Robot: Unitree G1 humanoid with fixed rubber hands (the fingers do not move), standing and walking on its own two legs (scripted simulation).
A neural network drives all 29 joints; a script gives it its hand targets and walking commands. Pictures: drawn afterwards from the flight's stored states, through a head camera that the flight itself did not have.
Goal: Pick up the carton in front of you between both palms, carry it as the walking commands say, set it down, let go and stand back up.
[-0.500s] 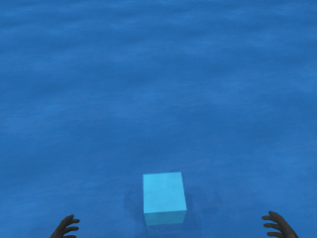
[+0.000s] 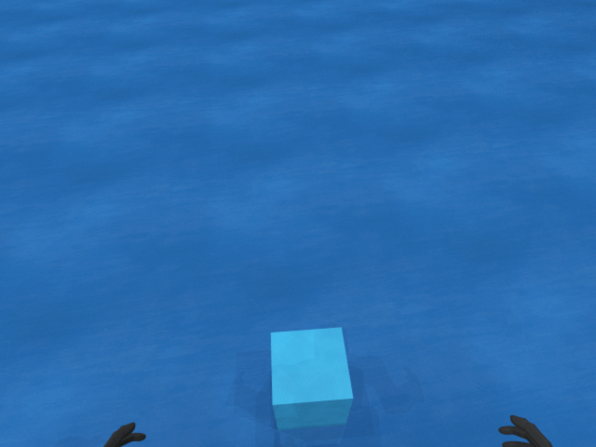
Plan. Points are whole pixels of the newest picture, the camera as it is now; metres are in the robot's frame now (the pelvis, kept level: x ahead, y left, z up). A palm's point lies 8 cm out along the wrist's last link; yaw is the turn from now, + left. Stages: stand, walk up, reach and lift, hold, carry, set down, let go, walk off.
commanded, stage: stand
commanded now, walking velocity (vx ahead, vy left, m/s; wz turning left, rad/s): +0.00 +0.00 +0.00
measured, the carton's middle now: (309, 379) +0.44 +0.00 -0.65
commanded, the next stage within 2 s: none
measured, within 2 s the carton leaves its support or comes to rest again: neither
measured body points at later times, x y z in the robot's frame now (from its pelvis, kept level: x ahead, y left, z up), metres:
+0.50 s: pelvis -0.02 +0.00 +0.00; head -0.02 +0.00 +0.45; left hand +0.09 +0.30 -0.11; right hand +0.09 -0.31 -0.10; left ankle -0.02 +0.11 -0.74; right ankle -0.03 -0.12 -0.74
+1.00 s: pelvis -0.02 +0.00 +0.01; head -0.03 +0.00 +0.46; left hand +0.08 +0.31 -0.11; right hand +0.08 -0.32 -0.11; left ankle -0.02 +0.11 -0.74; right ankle -0.03 -0.12 -0.74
